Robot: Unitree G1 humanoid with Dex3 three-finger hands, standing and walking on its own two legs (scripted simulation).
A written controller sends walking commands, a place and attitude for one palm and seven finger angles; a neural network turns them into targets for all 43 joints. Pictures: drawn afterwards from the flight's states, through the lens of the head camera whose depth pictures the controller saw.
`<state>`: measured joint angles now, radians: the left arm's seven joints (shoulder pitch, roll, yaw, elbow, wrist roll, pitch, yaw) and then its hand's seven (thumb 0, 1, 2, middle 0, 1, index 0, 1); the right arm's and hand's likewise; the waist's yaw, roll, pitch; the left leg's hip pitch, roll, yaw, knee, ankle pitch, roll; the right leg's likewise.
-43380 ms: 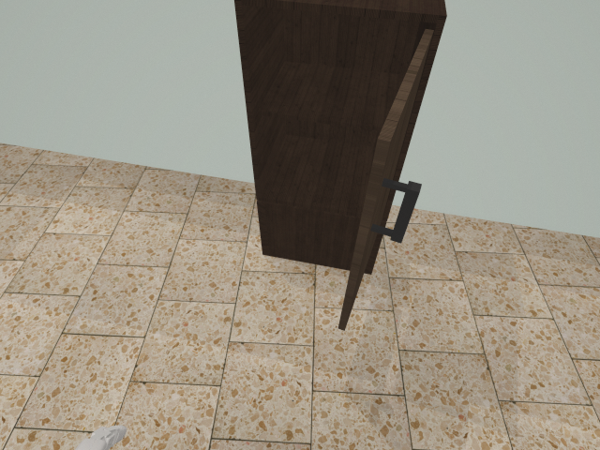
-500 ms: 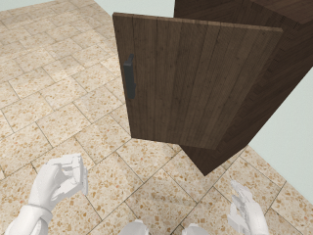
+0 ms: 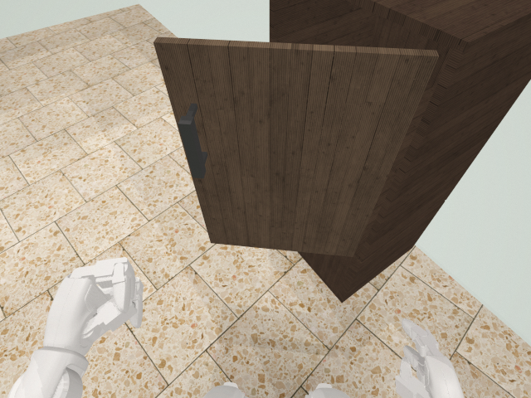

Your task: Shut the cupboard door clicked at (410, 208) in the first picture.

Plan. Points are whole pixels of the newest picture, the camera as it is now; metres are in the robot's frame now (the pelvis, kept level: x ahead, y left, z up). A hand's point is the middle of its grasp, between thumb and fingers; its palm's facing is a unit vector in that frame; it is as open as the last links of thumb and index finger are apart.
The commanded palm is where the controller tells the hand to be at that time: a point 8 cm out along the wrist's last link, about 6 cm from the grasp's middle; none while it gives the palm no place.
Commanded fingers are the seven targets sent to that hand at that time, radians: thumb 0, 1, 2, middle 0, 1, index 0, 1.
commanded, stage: raise the hand and make a fist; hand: left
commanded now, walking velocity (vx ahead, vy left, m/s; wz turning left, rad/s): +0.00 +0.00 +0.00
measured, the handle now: (196, 142) +0.53 +0.16 +0.07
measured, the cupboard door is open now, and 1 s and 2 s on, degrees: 48 48 46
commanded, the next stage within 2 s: bring the fist close to the handle in 0.08 s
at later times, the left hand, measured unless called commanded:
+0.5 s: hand (166, 266) +0.28 +0.16 +0.07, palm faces -0.12 -0.99 -0.03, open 3.1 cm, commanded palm +0.27 +0.22 +0.08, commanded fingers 0.00 0.90 0.90 -1.30 -1.50 -1.30 -1.50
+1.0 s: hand (197, 201) +0.39 +0.14 +0.08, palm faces -0.09 -1.00 -0.03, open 3.1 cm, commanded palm +0.37 +0.19 +0.08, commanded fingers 0.00 0.90 0.90 -1.30 -1.50 -1.30 -1.50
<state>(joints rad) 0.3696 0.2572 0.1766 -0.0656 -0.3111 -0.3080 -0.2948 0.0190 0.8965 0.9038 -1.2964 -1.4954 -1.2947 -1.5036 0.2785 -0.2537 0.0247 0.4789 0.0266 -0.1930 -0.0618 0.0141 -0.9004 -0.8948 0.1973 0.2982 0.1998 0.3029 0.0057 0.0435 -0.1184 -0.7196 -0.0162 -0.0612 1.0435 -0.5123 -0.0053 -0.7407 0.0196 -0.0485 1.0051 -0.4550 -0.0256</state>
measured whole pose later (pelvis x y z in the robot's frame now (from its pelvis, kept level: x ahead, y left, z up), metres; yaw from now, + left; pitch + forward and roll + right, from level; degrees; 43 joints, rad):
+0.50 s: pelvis +0.00 +0.01 +0.00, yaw +0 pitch +12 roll -1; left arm 0.09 0.24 0.11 0.13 -0.25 -0.26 -0.26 0.02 0.90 0.90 -1.30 -1.50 -1.30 -1.50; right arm 0.25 -0.25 0.04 0.52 0.03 -0.20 -0.07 0.01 -0.90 -0.89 0.20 0.30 0.20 0.30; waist -0.02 0.04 -0.11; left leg -0.73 -0.02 -0.05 1.03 -0.50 0.00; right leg -0.76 0.01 -0.04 1.00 -0.44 -0.02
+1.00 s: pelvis +0.00 +0.02 +0.00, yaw -1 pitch +14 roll -1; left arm -0.35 0.20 0.11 0.52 -0.16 -0.31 -0.11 0.02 0.90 0.90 -1.30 -1.50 -1.30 -1.50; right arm 0.27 -0.24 0.02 0.60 0.02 -0.11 -0.03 0.01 -0.90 -0.89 0.20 0.30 0.20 0.30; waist -0.05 0.03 -0.11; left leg -0.75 -0.03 -0.02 1.00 -0.49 0.02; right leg -0.78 0.01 -0.01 0.97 -0.43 0.00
